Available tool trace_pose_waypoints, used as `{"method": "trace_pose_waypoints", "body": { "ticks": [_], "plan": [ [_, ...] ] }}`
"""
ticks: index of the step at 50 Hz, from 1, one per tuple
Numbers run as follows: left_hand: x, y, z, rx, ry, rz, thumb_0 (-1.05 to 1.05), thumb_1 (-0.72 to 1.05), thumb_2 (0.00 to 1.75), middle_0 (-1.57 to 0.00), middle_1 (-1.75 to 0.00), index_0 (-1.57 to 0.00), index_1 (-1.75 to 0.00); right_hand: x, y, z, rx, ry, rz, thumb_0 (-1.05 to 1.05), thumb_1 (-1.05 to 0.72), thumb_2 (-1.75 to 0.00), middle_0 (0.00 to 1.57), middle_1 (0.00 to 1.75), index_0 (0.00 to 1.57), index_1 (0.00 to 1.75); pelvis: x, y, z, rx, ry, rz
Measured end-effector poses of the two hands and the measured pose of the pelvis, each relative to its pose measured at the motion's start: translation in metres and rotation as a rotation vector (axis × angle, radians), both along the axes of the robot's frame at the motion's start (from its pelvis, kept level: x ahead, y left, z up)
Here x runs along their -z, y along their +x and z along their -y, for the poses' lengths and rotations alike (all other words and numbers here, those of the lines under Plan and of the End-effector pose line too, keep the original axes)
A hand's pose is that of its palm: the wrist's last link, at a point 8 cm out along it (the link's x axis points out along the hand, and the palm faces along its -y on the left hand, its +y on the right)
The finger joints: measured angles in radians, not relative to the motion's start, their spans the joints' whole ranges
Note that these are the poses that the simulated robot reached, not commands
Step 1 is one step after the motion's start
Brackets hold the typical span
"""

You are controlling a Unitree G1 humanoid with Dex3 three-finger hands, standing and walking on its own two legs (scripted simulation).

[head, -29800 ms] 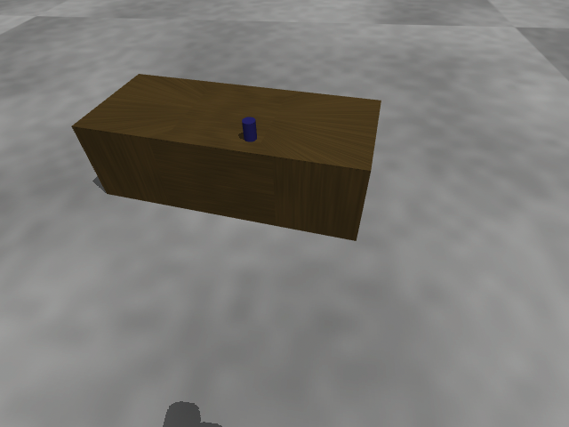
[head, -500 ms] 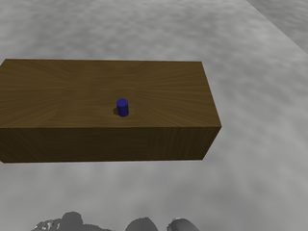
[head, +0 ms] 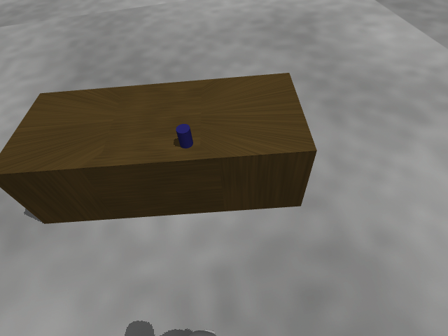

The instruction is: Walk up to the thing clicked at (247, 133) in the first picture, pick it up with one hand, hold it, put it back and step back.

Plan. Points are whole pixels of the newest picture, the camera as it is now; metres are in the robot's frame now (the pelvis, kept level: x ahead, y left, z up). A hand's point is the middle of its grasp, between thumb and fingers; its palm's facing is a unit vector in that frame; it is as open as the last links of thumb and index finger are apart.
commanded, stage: step back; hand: left
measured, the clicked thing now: (184, 136) +0.90 +0.24 -0.30
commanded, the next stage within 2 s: stand in 1.52 s
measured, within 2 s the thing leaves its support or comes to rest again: neither
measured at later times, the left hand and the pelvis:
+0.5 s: hand out of the picture -0.11 +0.25 -0.15, palm faces -0.01 -0.92 -0.40, open 7.4 cm; pelvis -0.16 -0.02 -0.01, yaw -1 degrees
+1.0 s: hand out of the picture -0.12 +0.26 -0.14, palm faces +0.06 -0.92 -0.38, open 7.4 cm; pelvis -0.17 -0.01 +0.00, yaw +3 degrees
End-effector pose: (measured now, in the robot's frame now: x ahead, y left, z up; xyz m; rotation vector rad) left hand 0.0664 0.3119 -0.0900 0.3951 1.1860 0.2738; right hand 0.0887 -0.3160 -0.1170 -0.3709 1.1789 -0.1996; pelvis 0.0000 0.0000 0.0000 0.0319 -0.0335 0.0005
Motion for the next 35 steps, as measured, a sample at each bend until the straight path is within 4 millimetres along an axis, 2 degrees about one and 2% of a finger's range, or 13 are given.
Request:
{"method": "trace_pose_waypoints", "body": {
  "ticks": [3, 6, 11, 17, 22, 25, 28, 32, 35],
  "plan": [
    [0.002, -0.003, -0.006, 0.002, 0.01, 0.061, 0.0, 0.9, 0.9, -0.21, -0.3, -0.21, -0.3, 0.004, -0.025, -0.003, -0.027, -0.012, -0.045, 0.0, -0.91, -0.9, 0.2, 0.3, 0.2, 0.3, 0.004, -0.021, -0.001, -0.035, -0.008, -0.001],
    [0.011, -0.01, -0.015, 0.001, -0.001, 0.111, 0.0, 0.9, 0.9, -0.21, -0.3, -0.21, -0.3, 0.008, -0.048, -0.01, -0.048, -0.028, -0.065, 0.0, -0.91, -0.9, 0.2, 0.3, 0.2, 0.3, 0.013, -0.044, -0.006, -0.066, -0.008, 0.008],
    [0.016, -0.038, -0.013, -0.008, -0.033, 0.089, 0.0, 0.9, 0.9, -0.2, -0.3, -0.2, -0.3, -0.003, -0.08, -0.02, -0.056, -0.013, -0.047, 0.0, -0.91, -0.9, 0.2, 0.3, 0.2, 0.3, 0.007, -0.079, -0.007, -0.052, -0.027, 0.022],
    [0.017, -0.088, -0.001, -0.001, -0.054, 0.066, 0.0, 0.9, 0.9, -0.2, -0.3, -0.2, -0.3, -0.015, -0.099, -0.01, -0.062, -0.026, 0.029, 0.0, -0.9, -0.9, 0.21, 0.3, 0.21, 0.3, 0.003, -0.117, 0.003, -0.018, -0.048, 0.003],
    [0.024, -0.143, 0.015, 0.014, -0.036, 0.001, 0.0, 0.9, 0.9, -0.2, -0.3, -0.2, -0.3, -0.006, -0.118, 0.012, -0.045, -0.016, 0.092, 0.0, -0.9, -0.9, 0.21, 0.3, 0.21, 0.3, 0.012, -0.15, 0.017, 0.014, -0.065, 0.013],
    [0.019, -0.178, 0.023, -0.004, -0.039, -0.035, 0.0, 0.9, 0.9, -0.2, -0.3, -0.2, -0.3, -0.005, -0.14, 0.018, -0.015, -0.004, 0.068, 0.0, -0.91, -0.9, 0.2, 0.3, 0.2, 0.3, 0.007, -0.161, 0.023, 0.021, -0.045, 0.013],
    [0.013, -0.203, 0.024, -0.034, -0.033, -0.051, 0.0, 0.9, 0.9, -0.2, -0.3, -0.21, -0.3, -0.004, -0.162, 0.022, -0.007, 0.005, 0.032, 0.0, -0.91, -0.9, 0.2, 0.3, 0.2, 0.3, 0.002, -0.168, 0.023, 0.011, -0.027, 0.011],
    [0.009, -0.219, 0.016, -0.065, -0.026, -0.032, 0.01, 0.9, 0.9, -0.21, -0.3, -0.21, -0.3, 0.0, -0.188, 0.021, -0.027, 0.005, -0.044, 0.0, -0.91, -0.9, 0.2, 0.3, 0.2, 0.3, 0.001, -0.175, 0.02, -0.027, -0.024, 0.007],
    [0.013, -0.224, 0.006, -0.081, -0.027, -0.017, 0.0, 0.9, 0.9, -0.21, -0.3, -0.21, -0.3, 0.003, -0.199, 0.013, -0.039, 0.001, -0.083, 0.0, -0.91, -0.9, 0.2, 0.3, 0.2, 0.3, 0.003, -0.178, 0.014, -0.059, -0.021, 0.01]
  ]
}}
